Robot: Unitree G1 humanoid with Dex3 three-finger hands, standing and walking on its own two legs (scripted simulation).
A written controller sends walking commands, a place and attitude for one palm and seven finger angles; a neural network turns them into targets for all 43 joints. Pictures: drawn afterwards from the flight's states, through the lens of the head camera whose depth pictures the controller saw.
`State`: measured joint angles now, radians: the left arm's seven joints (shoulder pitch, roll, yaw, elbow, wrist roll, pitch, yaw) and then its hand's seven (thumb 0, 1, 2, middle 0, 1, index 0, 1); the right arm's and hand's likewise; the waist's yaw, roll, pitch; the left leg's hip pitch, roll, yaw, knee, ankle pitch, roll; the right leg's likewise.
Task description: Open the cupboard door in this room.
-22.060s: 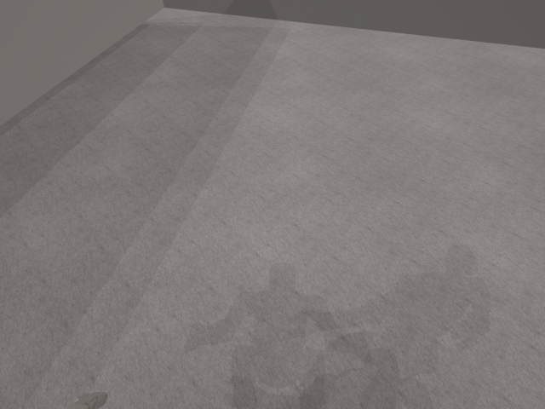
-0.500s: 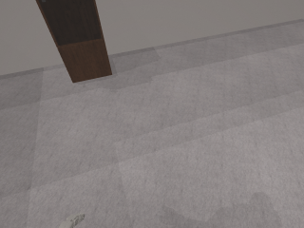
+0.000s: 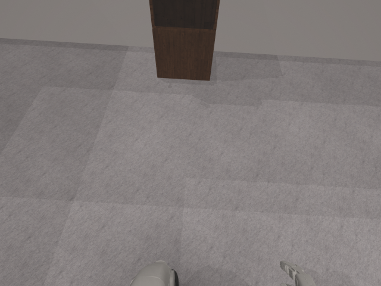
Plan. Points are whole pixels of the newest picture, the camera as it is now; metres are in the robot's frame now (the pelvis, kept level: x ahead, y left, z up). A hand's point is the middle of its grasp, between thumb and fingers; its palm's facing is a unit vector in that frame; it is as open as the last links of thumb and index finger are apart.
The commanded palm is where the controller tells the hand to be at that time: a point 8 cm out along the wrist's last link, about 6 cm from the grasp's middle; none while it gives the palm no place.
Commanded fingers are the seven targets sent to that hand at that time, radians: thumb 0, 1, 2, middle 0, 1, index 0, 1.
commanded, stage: turn or walk to find it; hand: left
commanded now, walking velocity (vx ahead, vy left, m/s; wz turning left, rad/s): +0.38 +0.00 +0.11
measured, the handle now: out of the picture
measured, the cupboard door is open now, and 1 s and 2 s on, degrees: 0 0 0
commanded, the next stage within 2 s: stand and wait in 0.66 s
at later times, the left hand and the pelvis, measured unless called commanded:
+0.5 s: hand (148, 180) +0.37 +0.16 -0.13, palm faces -0.03 -0.98 -0.20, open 7.4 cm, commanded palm none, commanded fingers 0.00 0.90 0.90 -0.20 -0.30 -0.20 -0.30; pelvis +0.23 -0.02 +0.01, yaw +1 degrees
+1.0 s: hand (146, 194) +0.35 +0.17 -0.17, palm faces +0.16 -0.98 -0.14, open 7.3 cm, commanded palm none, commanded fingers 0.00 0.90 0.90 -0.20 -0.30 -0.20 -0.30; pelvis +0.41 +0.01 +0.02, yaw +3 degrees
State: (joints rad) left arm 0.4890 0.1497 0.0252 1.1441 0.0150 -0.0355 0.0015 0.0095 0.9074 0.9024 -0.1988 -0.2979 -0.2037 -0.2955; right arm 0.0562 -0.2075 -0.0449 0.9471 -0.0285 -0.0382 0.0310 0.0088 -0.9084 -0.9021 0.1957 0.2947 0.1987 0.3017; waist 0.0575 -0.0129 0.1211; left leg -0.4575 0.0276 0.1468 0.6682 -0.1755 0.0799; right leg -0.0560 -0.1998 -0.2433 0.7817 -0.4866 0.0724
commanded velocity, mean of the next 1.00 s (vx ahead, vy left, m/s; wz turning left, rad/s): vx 0.24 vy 0.00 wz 0.05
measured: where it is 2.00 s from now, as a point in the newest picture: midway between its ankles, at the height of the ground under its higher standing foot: (198, 220)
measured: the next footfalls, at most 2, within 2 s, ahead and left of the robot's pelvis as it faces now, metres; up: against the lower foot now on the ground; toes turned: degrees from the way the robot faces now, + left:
right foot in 0.52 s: +0.39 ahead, -0.14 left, +0.00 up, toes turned -7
left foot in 0.94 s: +0.52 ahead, +0.11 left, +0.00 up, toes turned +11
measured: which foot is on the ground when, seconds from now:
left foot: down 0.00-0.54, up 0.56-0.92, down 0.94-1.00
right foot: up 0.00-0.50, down 0.52-0.96, up 0.98-1.00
